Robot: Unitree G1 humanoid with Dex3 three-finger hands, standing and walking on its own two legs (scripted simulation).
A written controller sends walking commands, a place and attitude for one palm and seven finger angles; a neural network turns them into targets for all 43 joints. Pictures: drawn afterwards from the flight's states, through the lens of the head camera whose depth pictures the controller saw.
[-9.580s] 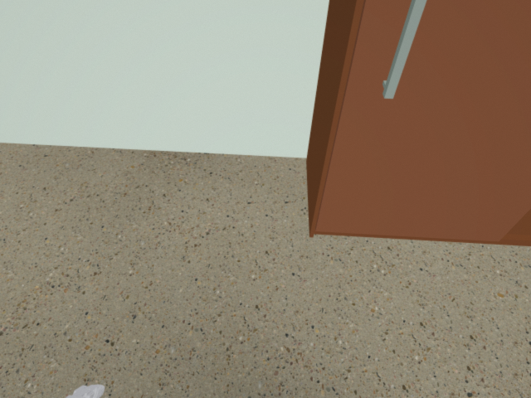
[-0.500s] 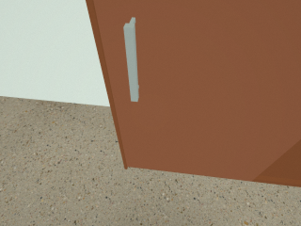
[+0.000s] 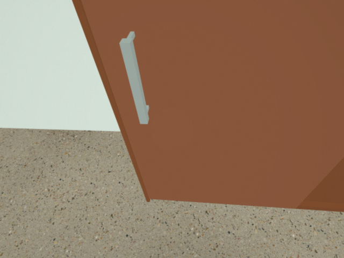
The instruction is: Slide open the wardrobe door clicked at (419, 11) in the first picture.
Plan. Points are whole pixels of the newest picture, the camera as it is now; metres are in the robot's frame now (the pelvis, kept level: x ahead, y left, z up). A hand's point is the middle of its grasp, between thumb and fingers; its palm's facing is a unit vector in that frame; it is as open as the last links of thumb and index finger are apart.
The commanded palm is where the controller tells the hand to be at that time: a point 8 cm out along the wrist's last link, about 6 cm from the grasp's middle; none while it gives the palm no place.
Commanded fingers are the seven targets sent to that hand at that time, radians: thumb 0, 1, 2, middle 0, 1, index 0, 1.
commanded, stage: come to a stop and stand still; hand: left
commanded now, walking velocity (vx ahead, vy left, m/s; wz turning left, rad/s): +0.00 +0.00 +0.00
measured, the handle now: (138, 82) +0.54 +0.12 +0.14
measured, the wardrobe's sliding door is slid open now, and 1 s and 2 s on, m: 0.00 0.00 0.00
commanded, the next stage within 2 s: look again from close up in 0.36 s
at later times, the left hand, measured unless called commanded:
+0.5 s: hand out of the picture -0.01 +0.17 -0.17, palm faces +0.05 -0.97 -0.23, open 7.3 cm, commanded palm none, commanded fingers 0.00 0.90 0.90 -0.20 -0.30 -0.20 -0.30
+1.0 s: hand out of the picture +0.00 +0.18 -0.17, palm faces +0.06 -0.98 -0.21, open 7.3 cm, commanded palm none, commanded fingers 0.00 0.90 0.90 -0.20 -0.30 -0.20 -0.30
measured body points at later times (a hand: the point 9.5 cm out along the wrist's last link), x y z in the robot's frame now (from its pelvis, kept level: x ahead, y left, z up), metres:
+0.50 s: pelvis -0.01 -0.01 +0.00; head +0.00 -0.03 +0.45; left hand -0.01 +0.23 -0.15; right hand -0.02 -0.23 -0.16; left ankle -0.04 +0.15 -0.74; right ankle +0.04 -0.11 -0.74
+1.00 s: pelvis -0.01 -0.01 +0.00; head +0.00 -0.01 +0.45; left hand +0.00 +0.23 -0.15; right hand -0.03 -0.22 -0.16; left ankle -0.04 +0.15 -0.74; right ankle +0.04 -0.11 -0.74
